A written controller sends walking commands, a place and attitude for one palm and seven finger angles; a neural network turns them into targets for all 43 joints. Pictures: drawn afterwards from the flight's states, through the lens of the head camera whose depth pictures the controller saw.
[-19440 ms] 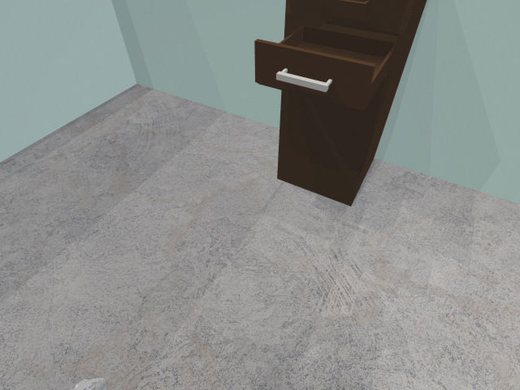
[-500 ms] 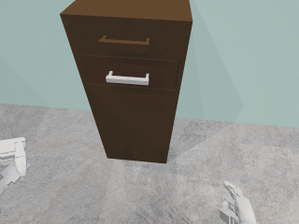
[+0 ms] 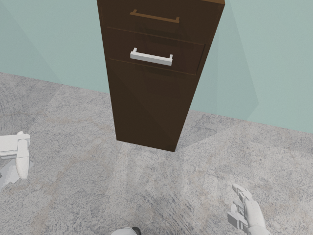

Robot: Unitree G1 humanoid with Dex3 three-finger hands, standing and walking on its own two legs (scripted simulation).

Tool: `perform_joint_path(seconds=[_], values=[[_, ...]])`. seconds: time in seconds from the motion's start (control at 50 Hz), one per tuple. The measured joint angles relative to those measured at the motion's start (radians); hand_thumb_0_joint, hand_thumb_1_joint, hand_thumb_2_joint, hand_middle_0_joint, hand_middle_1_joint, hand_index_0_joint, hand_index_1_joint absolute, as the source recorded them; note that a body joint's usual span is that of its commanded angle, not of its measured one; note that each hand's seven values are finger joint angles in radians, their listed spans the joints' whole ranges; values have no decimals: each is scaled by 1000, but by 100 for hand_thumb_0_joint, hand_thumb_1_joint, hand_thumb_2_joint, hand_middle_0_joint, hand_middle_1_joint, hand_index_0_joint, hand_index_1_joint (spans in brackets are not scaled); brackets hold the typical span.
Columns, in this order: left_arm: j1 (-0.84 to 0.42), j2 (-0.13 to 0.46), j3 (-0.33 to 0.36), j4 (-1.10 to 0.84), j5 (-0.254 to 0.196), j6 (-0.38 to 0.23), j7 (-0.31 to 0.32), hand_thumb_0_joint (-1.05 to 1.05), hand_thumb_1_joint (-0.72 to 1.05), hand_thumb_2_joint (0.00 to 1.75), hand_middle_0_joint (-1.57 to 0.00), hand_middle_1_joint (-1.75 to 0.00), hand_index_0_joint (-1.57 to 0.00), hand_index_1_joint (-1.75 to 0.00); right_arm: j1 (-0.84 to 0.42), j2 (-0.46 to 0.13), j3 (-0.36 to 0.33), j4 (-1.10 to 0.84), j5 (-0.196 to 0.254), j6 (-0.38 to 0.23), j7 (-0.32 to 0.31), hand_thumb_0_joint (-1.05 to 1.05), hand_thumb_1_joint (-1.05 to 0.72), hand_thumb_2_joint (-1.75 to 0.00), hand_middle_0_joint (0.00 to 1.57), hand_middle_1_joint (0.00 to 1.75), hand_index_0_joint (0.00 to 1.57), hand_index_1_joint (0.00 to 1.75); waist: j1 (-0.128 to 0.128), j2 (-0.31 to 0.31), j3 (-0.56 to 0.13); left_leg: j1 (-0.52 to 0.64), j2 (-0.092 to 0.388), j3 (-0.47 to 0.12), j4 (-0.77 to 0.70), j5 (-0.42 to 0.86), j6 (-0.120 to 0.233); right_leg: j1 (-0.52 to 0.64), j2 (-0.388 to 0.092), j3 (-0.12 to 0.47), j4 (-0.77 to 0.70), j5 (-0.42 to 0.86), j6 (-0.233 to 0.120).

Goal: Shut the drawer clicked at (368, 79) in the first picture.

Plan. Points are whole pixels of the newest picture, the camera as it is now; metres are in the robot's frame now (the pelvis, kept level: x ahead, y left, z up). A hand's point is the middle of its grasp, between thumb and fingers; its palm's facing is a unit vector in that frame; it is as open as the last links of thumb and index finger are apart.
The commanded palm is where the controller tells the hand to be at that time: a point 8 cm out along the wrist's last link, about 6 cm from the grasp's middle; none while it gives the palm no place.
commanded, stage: stop stepping back and stand still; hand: left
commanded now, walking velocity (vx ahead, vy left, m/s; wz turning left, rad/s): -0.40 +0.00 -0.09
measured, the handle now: (152, 55) +0.75 +0.07 +0.02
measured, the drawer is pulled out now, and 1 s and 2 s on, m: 0.00 0.00 0.00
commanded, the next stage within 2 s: let the arm hang, fingers relaxed in 1.48 s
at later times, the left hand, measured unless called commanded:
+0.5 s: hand out of the picture +0.11 +0.27 +0.16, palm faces +0.38 -0.86 -0.34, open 3.2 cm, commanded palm +0.04 +0.30 +0.19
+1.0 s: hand (7, 226) +0.11 +0.23 +0.16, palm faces +0.29 -0.88 -0.36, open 3.2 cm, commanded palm +0.06 +0.28 +0.19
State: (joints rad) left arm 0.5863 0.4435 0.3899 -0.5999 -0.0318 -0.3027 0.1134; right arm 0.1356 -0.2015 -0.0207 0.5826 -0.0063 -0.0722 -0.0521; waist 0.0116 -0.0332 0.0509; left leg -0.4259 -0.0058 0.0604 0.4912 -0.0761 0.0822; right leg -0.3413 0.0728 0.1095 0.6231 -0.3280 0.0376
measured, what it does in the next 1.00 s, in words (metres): walks backwards: right foot, then left foot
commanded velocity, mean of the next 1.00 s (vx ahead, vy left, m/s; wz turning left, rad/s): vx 0.16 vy -0.02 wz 0.00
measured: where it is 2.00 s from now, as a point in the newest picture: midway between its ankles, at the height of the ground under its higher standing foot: outside the picture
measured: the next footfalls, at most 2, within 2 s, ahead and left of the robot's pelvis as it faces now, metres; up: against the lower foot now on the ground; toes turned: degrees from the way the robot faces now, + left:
right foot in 0.22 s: -0.14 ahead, -0.10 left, +0.00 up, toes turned -4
left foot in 0.44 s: -0.01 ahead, +0.12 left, +0.00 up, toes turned -4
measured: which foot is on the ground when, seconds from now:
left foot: down 0.00-0.22, up 0.24-0.42, down 0.44-1.00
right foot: up 0.00-0.20, down 0.22-0.44, up 0.46-0.76, down 0.78-1.00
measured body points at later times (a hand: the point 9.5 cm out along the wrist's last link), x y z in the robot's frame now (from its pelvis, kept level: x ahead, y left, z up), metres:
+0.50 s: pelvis -0.11 +0.04 +0.00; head -0.13 +0.06 +0.45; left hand +0.08 +0.32 +0.18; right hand -0.02 -0.23 -0.08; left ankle -0.11 +0.13 -0.73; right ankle -0.17 -0.09 -0.71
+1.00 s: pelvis -0.11 +0.02 +0.00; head -0.10 +0.04 +0.45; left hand +0.09 +0.28 +0.18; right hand +0.02 -0.25 -0.07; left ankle -0.06 +0.12 -0.73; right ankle -0.13 -0.08 -0.73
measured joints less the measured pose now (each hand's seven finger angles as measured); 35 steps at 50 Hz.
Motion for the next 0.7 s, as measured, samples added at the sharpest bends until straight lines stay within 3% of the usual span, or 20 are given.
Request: perform_joint_path(seconds=[0.06,0.1,0.16,0.2,0.22,0.26,0.3,0.36,0.44,0.5,0.56,0.62,0.7], values=[[-30,5,16,15,4,4,2,1,89,90,-140,-160,-140,-160,-24,9,7,-20,-18,-32,8,1,-90,-90,20,30,21,30,-11,34,-6,-15,34,-5,-33,42,7,-47,46,-32,254,-85,-8],[-23,4,28,5,0,17,8,1,89,90,-140,-160,-140,-160,-19,18,10,-31,-14,-42,20,1,-90,-90,20,30,21,30,-12,50,-24,-29,60,6,-54,56,6,-16,44,-72,288,-109,-15],[17,-5,29,-23,-18,49,17,1,89,90,-140,-160,-140,-160,6,32,20,-43,-6,-41,28,1,-90,-90,20,30,21,30,-11,49,-63,-54,69,25,-92,39,-14,97,18,-132,143,-181,-36],[40,-7,25,-41,-26,75,22,1,89,90,-140,-160,-140,-160,22,40,29,-52,-5,-40,26,1,-90,-90,20,30,21,30,-12,28,-79,-81,53,42,-102,-12,-43,194,0,-159,-47,-206,-49],[53,-1,29,-58,-28,84,24,1,89,90,-140,-160,-140,-160,25,44,35,-60,-4,-39,25,1,-90,-90,21,30,21,30,-5,-1,-82,-111,36,64,-78,-66,-62,232,-19,-145,-151,-214,-64],[52,-28,-6,-71,-24,99,21,1,89,90,-140,-160,-140,-160,22,25,36,-33,-8,-27,23,1,-90,-90,21,30,21,30,16,17,-63,-174,40,35,106,-166,-86,209,-11,-133,-173,-58,-82],[67,-38,-35,-67,-24,110,19,1,89,90,-140,-160,-140,-160,56,17,37,26,-13,2,20,1,-90,-90,21,30,21,30,22,14,-87,-174,22,1,305,-186,-93,208,-17,-124,-162,-21,-78],[75,-50,-40,-27,-20,112,33,1,89,90,-141,-160,-141,-160,146,10,38,74,2,20,3,1,-90,-90,21,30,21,30,27,-13,-160,-69,13,-10,350,-213,-85,210,-39,-101,-180,-19,-66],[-10,-72,-31,60,-4,111,58,1,89,90,-141,-160,-141,-160,205,-28,23,95,10,-11,-32,1,-90,-90,21,30,21,30,-10,-5,-173,133,29,-12,93,-265,-44,162,-61,-111,-88,-60,-37],[-65,-83,-13,113,2,121,72,1,89,90,-141,-160,-141,-160,171,-23,19,96,8,-31,-39,1,-90,-90,20,30,21,30,-33,-22,-101,153,4,26,95,-244,-31,55,-81,-88,152,-127,-41],[-41,-50,-5,79,3,126,61,1,89,90,-140,-160,-140,-160,160,8,25,82,-1,-65,-18,1,-90,-90,20,30,21,30,-77,-18,-58,187,14,28,40,-200,-32,-57,-68,-117,315,-130,-38],[34,-15,-4,-7,6,105,48,1,89,90,-140,-160,-140,-160,166,34,39,71,2,-81,7,1,-90,-90,20,30,21,30,-89,-19,-41,212,30,36,-8,-169,-39,-99,-76,-162,252,-47,-30],[121,8,9,-20,20,68,43,1,89,90,-140,-160,-140,-160,179,41,44,56,-1,-69,6,1,-90,-90,20,30,21,30,-78,17,-53,214,51,48,-13,-172,-47,-62,-86,-204,114,-16,-31]])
